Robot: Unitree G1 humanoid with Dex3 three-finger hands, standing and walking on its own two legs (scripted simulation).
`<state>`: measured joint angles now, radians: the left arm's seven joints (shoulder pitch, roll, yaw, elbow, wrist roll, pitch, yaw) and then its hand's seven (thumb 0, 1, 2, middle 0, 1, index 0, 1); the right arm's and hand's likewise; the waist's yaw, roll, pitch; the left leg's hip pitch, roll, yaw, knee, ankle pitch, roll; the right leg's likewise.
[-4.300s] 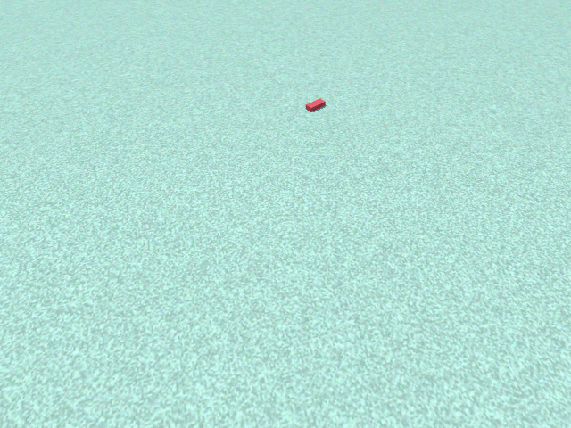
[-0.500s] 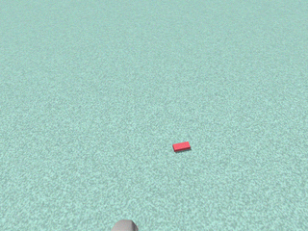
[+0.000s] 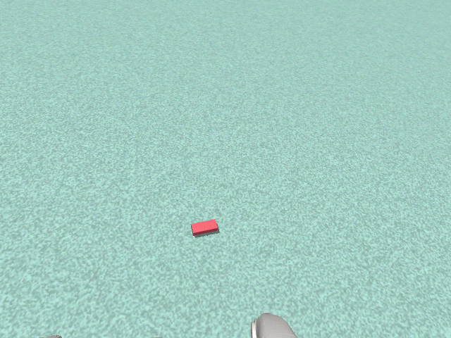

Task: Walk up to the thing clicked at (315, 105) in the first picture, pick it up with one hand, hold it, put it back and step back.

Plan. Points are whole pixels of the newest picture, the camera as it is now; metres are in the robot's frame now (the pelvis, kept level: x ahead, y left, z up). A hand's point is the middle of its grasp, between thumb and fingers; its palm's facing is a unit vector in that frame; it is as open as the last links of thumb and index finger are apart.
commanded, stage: walk up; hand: left
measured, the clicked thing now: (204, 227) +0.71 +0.03 -0.74
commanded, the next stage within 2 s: none
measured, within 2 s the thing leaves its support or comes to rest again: neither
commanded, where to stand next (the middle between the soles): +0.32 -0.25 m, yaw +6 degrees
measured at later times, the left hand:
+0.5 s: hand out of the picture +0.11 +0.10 -0.16, palm faces +0.03 -0.95 -0.31, open 7.4 cm
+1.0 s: hand (233, 281) +0.26 -0.03 -0.14, palm faces +0.00 -0.91 -0.42, open 7.4 cm
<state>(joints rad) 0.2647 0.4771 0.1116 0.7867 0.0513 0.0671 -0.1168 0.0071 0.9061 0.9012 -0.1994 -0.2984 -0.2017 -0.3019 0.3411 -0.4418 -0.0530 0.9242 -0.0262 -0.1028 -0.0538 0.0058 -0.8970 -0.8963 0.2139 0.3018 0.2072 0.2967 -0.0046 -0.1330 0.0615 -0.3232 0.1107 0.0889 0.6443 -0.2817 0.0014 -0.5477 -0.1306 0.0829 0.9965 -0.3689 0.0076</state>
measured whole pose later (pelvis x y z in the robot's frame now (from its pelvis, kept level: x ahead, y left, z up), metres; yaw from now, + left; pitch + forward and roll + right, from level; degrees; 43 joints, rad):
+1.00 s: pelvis +0.19 -0.31 -0.01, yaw +1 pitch -2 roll +0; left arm 0.22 0.39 0.06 0.92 0.03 0.01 -0.02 0.01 0.91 0.90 -0.20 -0.30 -0.20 -0.30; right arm 0.25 -0.48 -0.05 0.96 -0.01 0.01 -0.03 0.01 -0.90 -0.90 0.21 0.30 0.20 0.30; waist 0.00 0.04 0.08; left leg -0.47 0.06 -0.08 0.97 -0.48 0.04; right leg -0.41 -0.06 0.01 0.79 -0.35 0.04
